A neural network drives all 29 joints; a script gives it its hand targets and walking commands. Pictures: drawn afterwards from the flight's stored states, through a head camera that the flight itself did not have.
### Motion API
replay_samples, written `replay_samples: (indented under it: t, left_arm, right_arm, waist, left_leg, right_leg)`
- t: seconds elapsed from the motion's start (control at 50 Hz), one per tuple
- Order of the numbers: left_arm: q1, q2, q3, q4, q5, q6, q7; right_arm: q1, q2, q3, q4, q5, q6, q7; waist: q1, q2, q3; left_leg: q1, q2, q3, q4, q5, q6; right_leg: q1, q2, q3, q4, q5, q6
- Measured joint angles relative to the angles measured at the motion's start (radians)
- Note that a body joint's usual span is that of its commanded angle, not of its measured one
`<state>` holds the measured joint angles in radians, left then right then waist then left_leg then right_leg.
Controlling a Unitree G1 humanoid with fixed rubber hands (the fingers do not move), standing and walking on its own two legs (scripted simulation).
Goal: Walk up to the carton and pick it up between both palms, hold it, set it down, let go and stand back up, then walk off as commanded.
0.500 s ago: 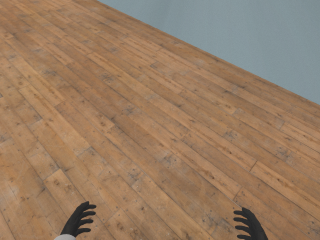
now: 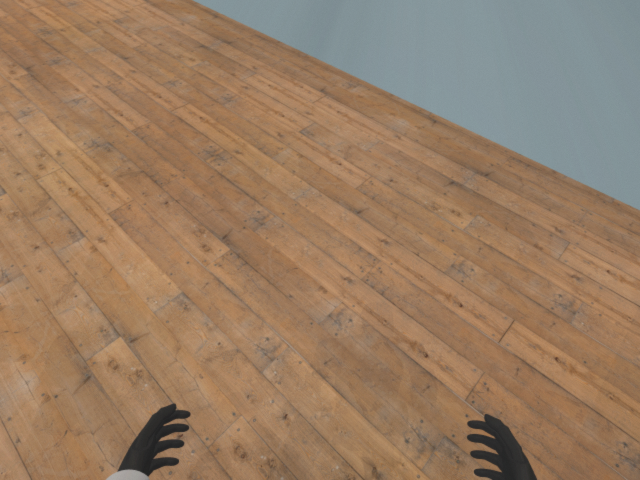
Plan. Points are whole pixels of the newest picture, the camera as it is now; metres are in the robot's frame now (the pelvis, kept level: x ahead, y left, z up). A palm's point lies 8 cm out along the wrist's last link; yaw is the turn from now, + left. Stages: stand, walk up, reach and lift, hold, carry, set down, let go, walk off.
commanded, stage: stand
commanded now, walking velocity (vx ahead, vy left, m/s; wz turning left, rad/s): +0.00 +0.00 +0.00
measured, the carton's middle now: out of the picture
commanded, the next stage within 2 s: walk up in 1.28 s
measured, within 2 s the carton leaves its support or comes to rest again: neither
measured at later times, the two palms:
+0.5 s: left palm out of the picture +0.12 +0.24 -0.08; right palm out of the picture +0.12 -0.24 -0.08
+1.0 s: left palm out of the picture +0.10 +0.24 -0.09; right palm out of the picture +0.10 -0.24 -0.09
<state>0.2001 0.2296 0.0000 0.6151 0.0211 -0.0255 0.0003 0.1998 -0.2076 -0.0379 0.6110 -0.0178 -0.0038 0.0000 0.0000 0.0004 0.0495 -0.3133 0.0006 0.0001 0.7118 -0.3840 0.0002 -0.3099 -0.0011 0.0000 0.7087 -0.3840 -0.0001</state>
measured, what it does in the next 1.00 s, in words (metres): stands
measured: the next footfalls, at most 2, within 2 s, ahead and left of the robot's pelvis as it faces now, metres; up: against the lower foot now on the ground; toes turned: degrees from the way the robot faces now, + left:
left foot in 1.82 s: -0.01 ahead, +0.20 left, +0.00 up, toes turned +13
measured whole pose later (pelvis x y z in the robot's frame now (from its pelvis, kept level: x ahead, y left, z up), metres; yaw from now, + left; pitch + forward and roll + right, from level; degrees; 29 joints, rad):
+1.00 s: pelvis -0.04 +0.00 +0.00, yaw +0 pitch -4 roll +0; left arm 0.20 0.24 0.00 0.66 0.02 -0.03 0.00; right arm 0.20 -0.21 -0.04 0.65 -0.02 -0.01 0.00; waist 0.00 0.00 0.08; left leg -0.31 0.00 0.00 0.71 -0.33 0.00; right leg -0.31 0.00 0.00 0.71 -0.33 0.00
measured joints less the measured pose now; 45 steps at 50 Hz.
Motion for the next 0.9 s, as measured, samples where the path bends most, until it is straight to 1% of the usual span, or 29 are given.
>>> replay_samples:
  t: [0.9]
  left_arm:
    - [0.000, 0.006, 0.000, 0.038, 0.000, -0.004, 0.000]
  right_arm:
    - [0.000, 0.000, -0.002, 0.034, -0.001, -0.003, 0.000]
  waist:
    - [0.000, 0.000, 0.033]
  left_leg:
    - [0.000, 0.000, 0.000, 0.000, 0.054, 0.000]
  right_leg:
    - [0.000, 0.000, 0.000, 0.000, 0.054, 0.000]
